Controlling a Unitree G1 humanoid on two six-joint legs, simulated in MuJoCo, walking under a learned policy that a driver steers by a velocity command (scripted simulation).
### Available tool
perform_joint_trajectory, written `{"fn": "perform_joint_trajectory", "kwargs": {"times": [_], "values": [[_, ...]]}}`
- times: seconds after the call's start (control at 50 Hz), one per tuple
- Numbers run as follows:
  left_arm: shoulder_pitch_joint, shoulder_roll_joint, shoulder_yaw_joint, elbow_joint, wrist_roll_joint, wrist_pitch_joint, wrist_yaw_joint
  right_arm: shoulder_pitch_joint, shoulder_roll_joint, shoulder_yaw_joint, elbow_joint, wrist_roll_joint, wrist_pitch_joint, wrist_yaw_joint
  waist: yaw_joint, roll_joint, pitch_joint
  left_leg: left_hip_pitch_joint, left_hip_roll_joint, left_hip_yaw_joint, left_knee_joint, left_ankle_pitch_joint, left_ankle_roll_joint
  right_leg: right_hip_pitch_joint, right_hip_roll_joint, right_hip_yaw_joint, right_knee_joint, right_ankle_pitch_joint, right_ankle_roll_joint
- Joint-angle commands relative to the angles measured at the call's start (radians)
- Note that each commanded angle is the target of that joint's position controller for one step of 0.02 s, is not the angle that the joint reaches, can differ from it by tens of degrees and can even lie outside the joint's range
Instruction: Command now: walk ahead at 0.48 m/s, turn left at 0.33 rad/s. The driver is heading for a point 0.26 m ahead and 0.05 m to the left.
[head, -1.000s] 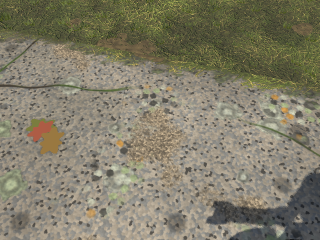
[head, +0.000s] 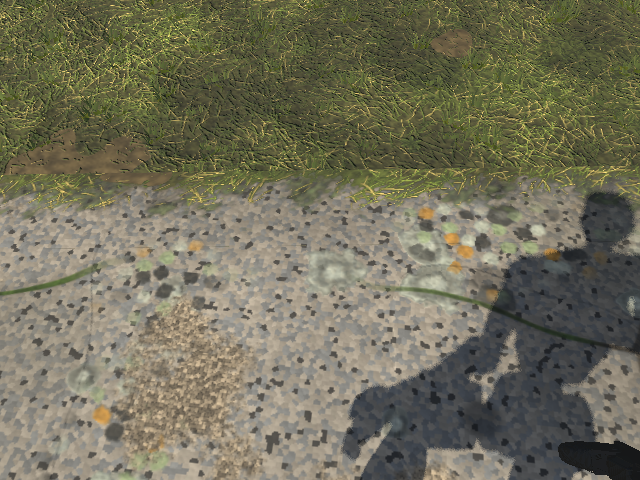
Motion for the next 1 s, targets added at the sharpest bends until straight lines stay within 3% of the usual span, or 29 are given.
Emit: {"fn": "perform_joint_trajectory", "kwargs": {"times": [0.02, 0.04, 0.06, 0.1, 0.14, 0.18, 0.24, 0.3, 0.34, 0.38, 0.4, 0.42, 0.44, 0.46, 0.48, 0.5, 0.54, 0.6, 0.64, 0.66, 0.68, 0.72, 0.8, 1.0], "values": [[-0.042, 0.122, 0.010, -0.141, -0.043, -0.075, -0.026, 0.307, -0.174, -0.061, 0.002, 0.002, 0.004, -0.023, -0.158, 0.154, -0.316, 0.893, 0.373, -0.797, -0.292, -0.343, 0.266, -0.753, 0.009, 0.135, 0.639, 0.021, 0.015], [-0.116, 0.130, 0.003, -0.166, -0.043, -0.091, -0.028, 0.244, -0.157, -0.054, -0.014, 0.001, 0.007, -0.029, -0.132, 0.058, -0.205, 0.715, 0.337, -0.676, -0.317, -0.296, 0.230, -0.740, -0.039, 0.114, 0.568, 0.102, -0.001], [-0.154, 0.123, 0.005, -0.171, -0.021, -0.097, -0.022, 0.178, -0.135, -0.045, -0.028, -0.009, 0.007, -0.031, -0.087, -0.011, -0.116, 0.544, 0.307, -0.579, -0.331, -0.115, 0.212, -0.701, -0.071, 0.091, 0.492, 0.137, 0.002], [-0.110, 0.123, 0.012, -0.157, 0.000, -0.077, -0.017, 0.121, -0.099, -0.029, -0.043, -0.028, 0.003, -0.038, -0.017, 0.026, -0.081, 0.346, 0.258, -0.425, -0.344, 0.274, 0.206, -0.566, -0.111, 0.076, 0.413, 0.152, 0.026], [-0.069, 0.082, 0.001, -0.144, 0.008, -0.056, -0.011, 0.128, -0.105, -0.026, -0.012, -0.023, -0.006, -0.043, 0.007, 0.052, -0.083, 0.253, 0.239, -0.306, -0.341, 0.550, 0.213, -0.514, -0.112, 0.043, 0.308, 0.157, 0.061], [-0.096, 0.050, -0.011, -0.151, 0.014, -0.042, -0.001, 0.130, -0.132, -0.030, 0.009, -0.020, -0.009, -0.049, 0.005, 0.061, -0.089, 0.213, 0.201, -0.217, -0.337, 0.649, 0.194, -0.485, -0.094, 0.013, 0.161, 0.247, 0.081], [-0.186, 0.023, -0.020, -0.156, 0.011, -0.039, -0.004, 0.166, -0.131, -0.028, 0.039, -0.008, 0.010, -0.057, -0.045, 0.069, -0.125, 0.244, 0.152, -0.150, -0.309, 0.562, 0.137, -0.422, -0.062, -0.002, -0.061, 0.487, 0.080], [-0.257, 0.036, -0.013, -0.169, -0.002, -0.043, -0.016, 0.204, -0.132, -0.022, 0.065, -0.007, 0.033, -0.064, -0.084, 0.082, -0.127, 0.332, 0.189, -0.195, -0.269, 0.431, 0.119, -0.417, -0.048, 0.021, -0.195, 0.570, 0.065], [-0.276, 0.060, -0.001, -0.179, 0.005, -0.048, -0.024, 0.203, -0.131, -0.019, 0.073, -0.011, 0.045, -0.065, -0.083, 0.089, -0.123, 0.384, 0.220, -0.241, -0.207, 0.391, 0.107, -0.414, -0.040, 0.031, -0.255, 0.509, 0.038], [-0.223, 0.068, 0.010, -0.163, 0.017, -0.054, -0.028, 0.180, -0.112, -0.011, 0.076, -0.007, 0.053, -0.066, -0.040, 0.081, -0.129, 0.389, 0.202, -0.259, -0.110, 0.320, 0.067, -0.312, -0.025, 0.018, -0.379, 0.564, -0.001], [-0.202, 0.101, 0.018, -0.160, 0.027, -0.059, -0.023, 0.212, -0.087, -0.003, 0.078, -0.020, 0.049, -0.066, -0.045, 0.036, -0.149, 0.357, 0.145, -0.240, -0.036, 0.241, 0.022, -0.203, -0.082, 0.066, -0.403, 0.852, -0.031], [-0.191, 0.147, 0.023, -0.177, 0.041, -0.059, -0.018, 0.313, -0.049, 0.011, 0.081, -0.042, 0.037, -0.062, -0.095, -0.095, -0.235, 0.230, 0.072, -0.216, 0.089, -0.032, -0.028, 0.011, -0.229, 0.194, -0.320, 1.202, -0.122], [-0.156, 0.067, 0.007, -0.164, 0.037, -0.043, -0.016, 0.386, -0.024, 0.024, 0.113, -0.029, 0.037, -0.064, -0.074, -0.205, -0.344, 0.152, 0.039, -0.174, 0.222, -0.345, -0.086, 0.122, -0.340, 0.319, -0.314, 1.222, -0.249], [-0.123, 0.002, -0.011, -0.146, 0.020, -0.029, -0.021, 0.329, -0.071, 0.015, 0.106, -0.019, 0.053, -0.065, -0.038, -0.206, -0.338, 0.114, 0.059, -0.174, 0.294, -0.545, -0.119, 0.091, -0.362, 0.403, -0.364, 1.078, -0.279], [-0.131, 0.002, -0.016, -0.132, 0.013, -0.019, -0.028, 0.267, -0.093, 0.006, 0.089, -0.011, 0.075, -0.069, -0.030, -0.156, -0.289, 0.080, 0.076, -0.179, 0.324, -0.584, -0.135, 0.039, -0.346, 0.420, -0.406, 0.857, -0.261], [-0.163, 0.024, -0.012, -0.131, 0.013, -0.010, -0.031, 0.229, -0.092, 0.001, 0.088, -0.011, 0.101, -0.075, -0.032, -0.116, -0.238, 0.074, 0.091, -0.177, 0.342, -0.559, -0.150, -0.030, -0.325, 0.408, -0.445, 0.669, -0.232], [-0.280, 0.071, 0.002, -0.145, 0.018, 0.003, -0.028, 0.224, -0.077, -0.001, 0.095, -0.015, 0.135, -0.085, -0.070, -0.122, -0.153, 0.156, 0.115, -0.158, 0.227, -0.454, -0.159, -0.213, -0.265, 0.324, -0.511, 0.422, -0.174], [-0.320, 0.047, -0.002, -0.135, 0.015, 0.020, -0.020, 0.298, -0.031, 0.005, 0.154, -0.025, 0.133, -0.085, -0.102, -0.139, -0.150, 0.357, 0.072, -0.078, 0.000, -0.170, -0.143, -0.335, -0.160, 0.167, -0.505, 0.255, -0.122], [-0.271, 0.012, -0.012, -0.105, 0.009, 0.016, -0.019, 0.271, -0.048, 0.004, 0.149, -0.048, 0.129, -0.083, -0.083, -0.101, -0.122, 0.391, 0.100, -0.105, -0.083, -0.092, -0.109, -0.370, -0.118, 0.130, -0.496, 0.058, -0.055], [-0.265, 0.012, -0.014, -0.100, 0.015, 0.014, -0.022, 0.240, -0.076, 0.002, 0.128, -0.047, 0.126, -0.088, -0.061, -0.059, -0.081, 0.337, 0.148, -0.155, -0.129, -0.153, -0.081, -0.368, -0.090, 0.112, -0.471, -0.002, -0.024], [-0.253, 0.012, -0.010, -0.105, 0.015, 0.012, -0.022, 0.215, -0.110, -0.008, 0.143, -0.032, 0.123, -0.091, -0.024, 0.050, -0.039, 0.213, 0.141, -0.163, -0.137, -0.314, -0.048, -0.305, -0.044, 0.059, -0.446, 0.064, -0.002], [-0.276, 0.014, -0.006, -0.096, 0.013, 0.007, -0.015, 0.185, -0.061, 0.004, 0.145, -0.035, 0.100, -0.093, -0.031, 0.073, -0.035, 0.142, 0.137, -0.167, -0.179, -0.334, -0.061, -0.204, -0.040, 0.044, -0.371, 0.205, -0.006], [-0.248, 0.000, -0.002, -0.063, 0.005, 0.008, -0.010, 0.216, -0.059, 0.006, 0.170, -0.026, 0.069, -0.092, -0.038, 0.054, -0.069, 0.200, 0.127, -0.151, -0.145, -0.159, -0.085, -0.162, -0.038, 0.035, -0.320, 0.439, -0.026], [-0.245, 0.007, 0.011, 0.020, -0.003, 0.031, -0.001, 0.245, -0.049, 0.010, 0.223, -0.020, 0.076, -0.098, -0.048, 0.015, -0.062, 0.250, 0.112, -0.132, -0.136, -0.050, -0.082, -0.132, -0.039, 0.031, -0.305, 0.549, -0.017]]}}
